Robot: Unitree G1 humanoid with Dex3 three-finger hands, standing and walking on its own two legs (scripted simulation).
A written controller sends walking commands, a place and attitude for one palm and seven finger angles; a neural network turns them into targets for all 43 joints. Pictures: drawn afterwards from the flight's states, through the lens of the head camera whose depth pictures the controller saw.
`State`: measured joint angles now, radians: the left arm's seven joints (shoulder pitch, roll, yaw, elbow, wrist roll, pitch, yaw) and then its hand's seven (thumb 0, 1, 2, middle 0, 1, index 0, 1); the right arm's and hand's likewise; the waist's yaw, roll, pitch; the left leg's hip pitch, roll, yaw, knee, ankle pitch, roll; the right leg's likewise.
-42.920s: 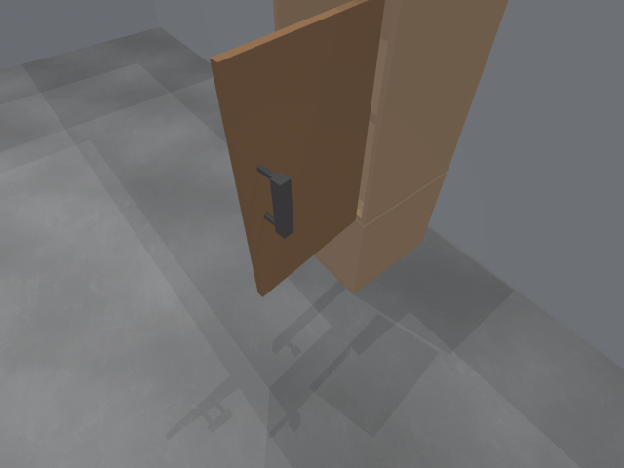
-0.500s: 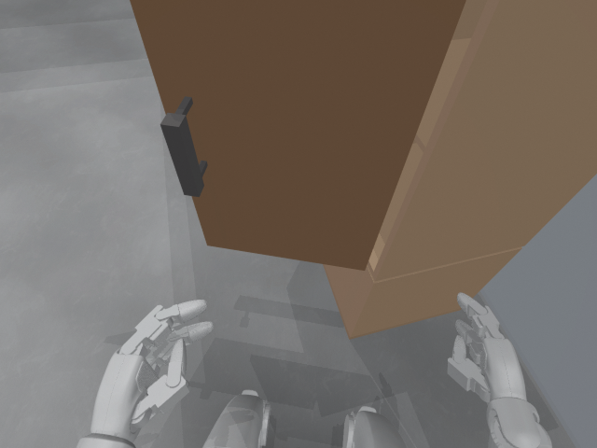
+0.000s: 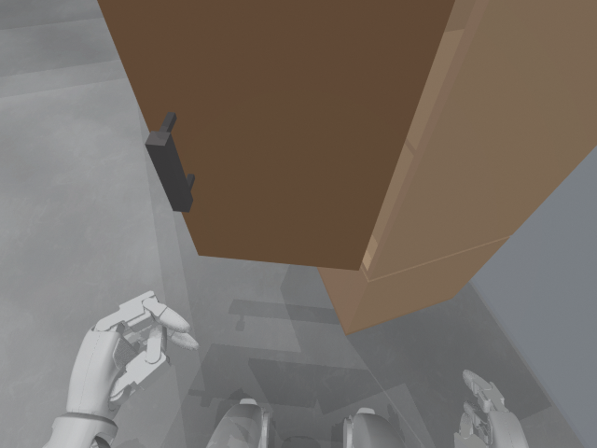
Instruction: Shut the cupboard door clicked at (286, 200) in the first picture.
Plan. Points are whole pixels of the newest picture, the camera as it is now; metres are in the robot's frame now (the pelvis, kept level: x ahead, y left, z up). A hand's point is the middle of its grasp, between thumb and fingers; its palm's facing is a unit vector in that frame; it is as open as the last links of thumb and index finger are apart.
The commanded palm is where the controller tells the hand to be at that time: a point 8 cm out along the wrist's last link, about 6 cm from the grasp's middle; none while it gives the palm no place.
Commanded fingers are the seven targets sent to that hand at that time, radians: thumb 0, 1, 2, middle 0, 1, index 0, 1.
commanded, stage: raise the hand and make a fist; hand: left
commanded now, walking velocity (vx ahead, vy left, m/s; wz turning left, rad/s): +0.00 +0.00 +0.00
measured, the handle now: (176, 164) +0.48 +0.21 +0.08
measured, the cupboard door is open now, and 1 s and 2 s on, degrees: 66 66 66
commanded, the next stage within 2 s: bring the fist close to the handle in 0.94 s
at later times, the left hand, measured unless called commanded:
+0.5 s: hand (153, 332) +0.24 +0.18 +0.08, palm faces -0.03 -1.00 -0.05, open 3.1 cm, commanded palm +0.22 +0.23 +0.08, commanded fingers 0.00 0.90 0.90 -1.30 -1.50 -1.30 -1.50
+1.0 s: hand (160, 330) +0.24 +0.17 +0.08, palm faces -0.03 -1.00 -0.05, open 3.1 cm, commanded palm +0.22 +0.22 +0.08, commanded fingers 0.00 0.90 0.90 -1.30 -1.50 -1.30 -1.50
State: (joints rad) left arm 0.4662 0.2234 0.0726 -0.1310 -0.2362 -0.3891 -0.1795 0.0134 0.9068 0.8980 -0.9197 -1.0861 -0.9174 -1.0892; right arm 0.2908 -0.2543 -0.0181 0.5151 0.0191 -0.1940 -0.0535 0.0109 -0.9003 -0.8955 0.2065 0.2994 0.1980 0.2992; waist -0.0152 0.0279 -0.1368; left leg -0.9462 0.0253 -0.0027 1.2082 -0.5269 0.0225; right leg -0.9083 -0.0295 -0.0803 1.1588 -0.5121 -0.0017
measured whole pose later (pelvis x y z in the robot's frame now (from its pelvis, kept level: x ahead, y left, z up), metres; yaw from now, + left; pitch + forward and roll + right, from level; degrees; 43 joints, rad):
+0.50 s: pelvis +0.02 -0.01 +0.01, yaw +1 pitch +14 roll -2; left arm 0.40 0.26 0.15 -0.09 -0.28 -0.33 -0.27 0.01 0.90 0.90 -1.28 -1.48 -1.28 -1.48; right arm 0.25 -0.22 0.03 0.47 0.02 -0.15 -0.05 0.01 -0.90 -0.90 0.21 0.30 0.20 0.30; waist 0.01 0.04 -0.13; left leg -0.85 0.03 -0.02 1.14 -0.53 0.00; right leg -0.81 -0.02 -0.10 1.09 -0.52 -0.02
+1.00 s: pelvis +0.02 -0.02 +0.02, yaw +0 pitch +13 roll -2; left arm 0.38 0.25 0.16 -0.03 -0.29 -0.36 -0.28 0.01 0.90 0.90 -1.30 -1.50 -1.30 -1.50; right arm 0.26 -0.24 0.01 0.49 0.03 -0.17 -0.06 0.01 -0.90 -0.90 0.21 0.30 0.20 0.30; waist 0.00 0.03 -0.13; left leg -0.83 0.03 -0.01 1.11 -0.51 0.00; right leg -0.80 -0.02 -0.09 1.07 -0.51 -0.02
